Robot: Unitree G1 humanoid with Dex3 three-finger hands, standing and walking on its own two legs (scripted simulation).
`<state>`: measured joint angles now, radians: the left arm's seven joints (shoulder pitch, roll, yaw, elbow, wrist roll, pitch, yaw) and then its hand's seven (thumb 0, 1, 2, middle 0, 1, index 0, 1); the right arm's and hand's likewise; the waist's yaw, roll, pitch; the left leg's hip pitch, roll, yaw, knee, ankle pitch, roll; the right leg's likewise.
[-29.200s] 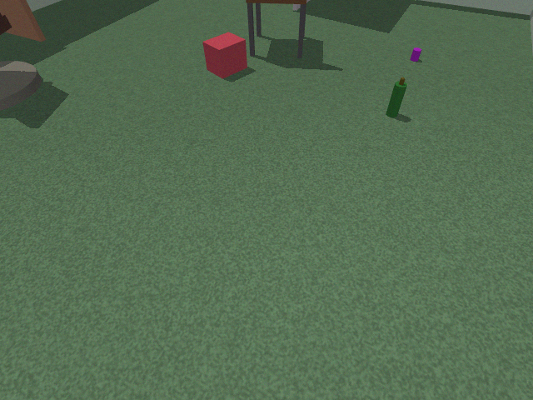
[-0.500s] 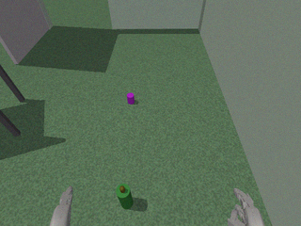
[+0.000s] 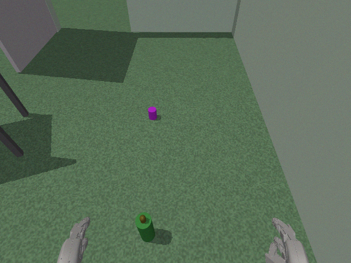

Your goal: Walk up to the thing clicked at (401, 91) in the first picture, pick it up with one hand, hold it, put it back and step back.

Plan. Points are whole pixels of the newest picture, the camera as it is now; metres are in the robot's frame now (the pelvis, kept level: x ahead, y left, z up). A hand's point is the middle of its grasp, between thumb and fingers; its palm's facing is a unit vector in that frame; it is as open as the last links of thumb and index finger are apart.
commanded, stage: stand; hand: left
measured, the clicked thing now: (145, 226) +0.40 +0.16 -0.59
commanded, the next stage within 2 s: none
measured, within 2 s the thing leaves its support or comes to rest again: neither
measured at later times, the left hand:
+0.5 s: hand out of the picture +0.07 +0.25 -0.11, palm faces -0.01 -0.94 -0.35, open 7.5 cm
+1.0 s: hand out of the picture +0.04 +0.25 -0.10, palm faces +0.01 -0.94 -0.35, open 7.3 cm
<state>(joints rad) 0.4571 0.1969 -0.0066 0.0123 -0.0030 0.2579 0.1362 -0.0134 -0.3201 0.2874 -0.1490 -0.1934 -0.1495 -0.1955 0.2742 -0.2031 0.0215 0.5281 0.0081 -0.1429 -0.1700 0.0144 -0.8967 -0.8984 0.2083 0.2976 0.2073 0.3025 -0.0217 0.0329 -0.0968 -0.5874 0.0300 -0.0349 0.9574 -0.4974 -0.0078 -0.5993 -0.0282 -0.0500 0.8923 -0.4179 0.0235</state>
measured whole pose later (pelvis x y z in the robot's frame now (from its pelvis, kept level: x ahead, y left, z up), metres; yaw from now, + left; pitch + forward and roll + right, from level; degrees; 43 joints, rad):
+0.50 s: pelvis +0.00 +0.01 +0.04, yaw +0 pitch -2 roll +0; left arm 0.23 0.33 0.02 0.89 0.04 0.00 0.02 0.00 0.87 0.90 -0.21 -0.30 -0.21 -0.30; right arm 0.22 -0.32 -0.04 0.95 -0.05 0.00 -0.01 0.01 -0.90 -0.90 0.21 0.30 0.21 0.30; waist 0.00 -0.01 0.04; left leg -0.26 -0.01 -0.01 0.64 -0.35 0.01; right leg -0.29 -0.07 -0.03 0.62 -0.29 0.04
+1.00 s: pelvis -0.01 +0.00 +0.06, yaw +1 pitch -4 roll +0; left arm 0.15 0.31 0.00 1.14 0.03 -0.01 0.02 0.00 0.91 0.90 -0.21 -0.30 -0.21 -0.30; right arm 0.15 -0.31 -0.02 1.11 -0.02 0.00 -0.01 0.01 -0.90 -0.90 0.21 0.30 0.21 0.30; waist 0.01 0.02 0.06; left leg -0.10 -0.02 -0.02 0.37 -0.20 0.00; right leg -0.14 -0.07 -0.05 0.39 -0.18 0.03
